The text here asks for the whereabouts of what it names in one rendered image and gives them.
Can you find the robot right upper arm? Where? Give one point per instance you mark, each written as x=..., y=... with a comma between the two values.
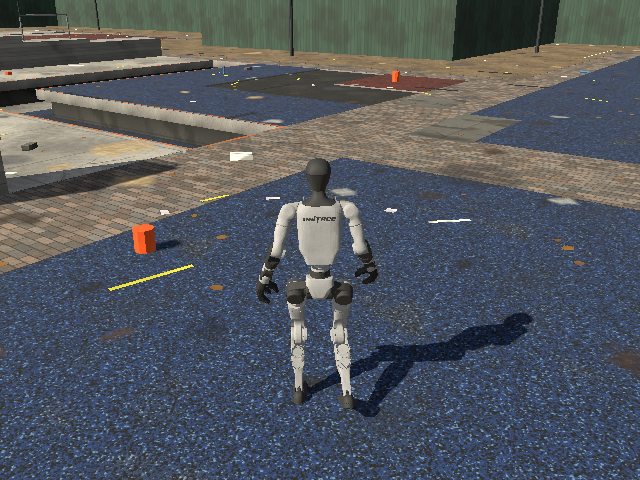
x=350, y=211

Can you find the left robot forearm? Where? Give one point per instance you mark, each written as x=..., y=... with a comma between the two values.
x=269, y=267

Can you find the robot right shin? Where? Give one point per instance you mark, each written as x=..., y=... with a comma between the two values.
x=343, y=363

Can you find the humanoid robot torso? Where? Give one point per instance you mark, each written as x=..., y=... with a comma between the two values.
x=319, y=235

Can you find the right robot forearm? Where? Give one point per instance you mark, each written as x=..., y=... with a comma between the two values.
x=367, y=259

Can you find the robot left hand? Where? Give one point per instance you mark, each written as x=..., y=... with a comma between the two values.
x=261, y=288

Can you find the robot right hand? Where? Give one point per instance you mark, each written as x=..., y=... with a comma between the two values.
x=371, y=278

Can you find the robot left upper arm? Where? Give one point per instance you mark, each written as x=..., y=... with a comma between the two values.
x=287, y=212

